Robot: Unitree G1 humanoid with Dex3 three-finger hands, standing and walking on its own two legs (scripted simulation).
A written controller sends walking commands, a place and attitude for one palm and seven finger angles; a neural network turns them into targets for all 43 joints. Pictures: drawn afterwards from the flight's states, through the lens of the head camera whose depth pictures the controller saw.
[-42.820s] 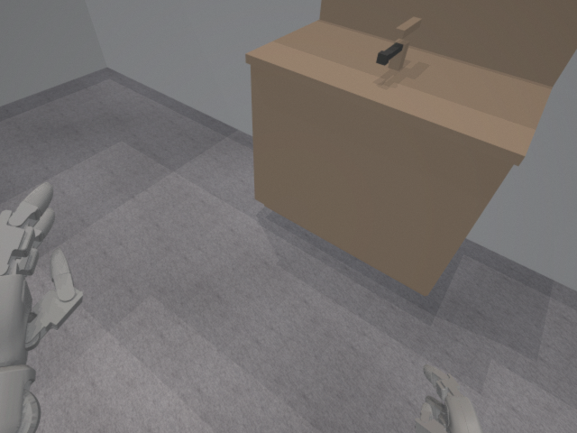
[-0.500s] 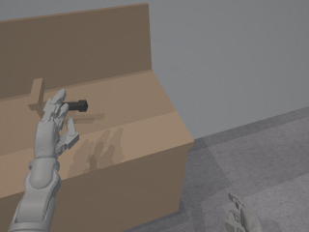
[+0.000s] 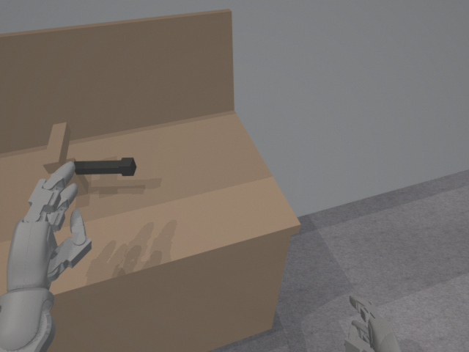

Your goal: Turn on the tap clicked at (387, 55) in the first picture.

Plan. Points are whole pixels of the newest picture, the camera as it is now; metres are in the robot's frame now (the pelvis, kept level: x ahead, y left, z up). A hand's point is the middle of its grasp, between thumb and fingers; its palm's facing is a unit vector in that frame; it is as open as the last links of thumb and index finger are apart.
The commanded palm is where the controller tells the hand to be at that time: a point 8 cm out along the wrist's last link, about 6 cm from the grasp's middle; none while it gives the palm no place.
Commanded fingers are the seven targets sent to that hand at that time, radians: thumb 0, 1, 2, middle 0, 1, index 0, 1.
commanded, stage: draw the hand back beside the body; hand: left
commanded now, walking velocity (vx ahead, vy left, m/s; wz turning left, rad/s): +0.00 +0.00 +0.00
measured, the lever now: (127, 166) +0.44 +0.29 +0.07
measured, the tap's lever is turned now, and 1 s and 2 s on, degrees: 73 73 73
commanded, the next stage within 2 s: step back with the hand held close in 0.34 s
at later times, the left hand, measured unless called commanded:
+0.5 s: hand (67, 251) +0.19 +0.24 +0.16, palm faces +0.37 -0.86 -0.35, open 7.4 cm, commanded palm +0.15 +0.28 +0.18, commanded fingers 0.00 0.90 0.90 -0.20 -0.30 -0.20 -0.30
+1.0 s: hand (4, 281) +0.15 +0.29 +0.16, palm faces +0.38 -0.82 -0.43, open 7.4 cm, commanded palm +0.09 +0.32 +0.18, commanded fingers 0.00 0.90 0.90 -0.20 -0.30 -0.20 -0.30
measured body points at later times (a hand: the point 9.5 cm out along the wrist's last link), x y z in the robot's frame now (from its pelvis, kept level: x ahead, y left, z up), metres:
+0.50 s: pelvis -0.01 +0.00 +0.00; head -0.03 -0.02 +0.45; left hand +0.16 +0.28 +0.18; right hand +0.19 -0.21 -0.08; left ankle +0.04 +0.10 -0.74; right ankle -0.07 -0.07 -0.74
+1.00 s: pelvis -0.07 +0.04 -0.01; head -0.05 +0.05 +0.44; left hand +0.12 +0.33 +0.18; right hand +0.11 -0.19 -0.09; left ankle +0.04 +0.10 -0.74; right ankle -0.08 -0.07 -0.73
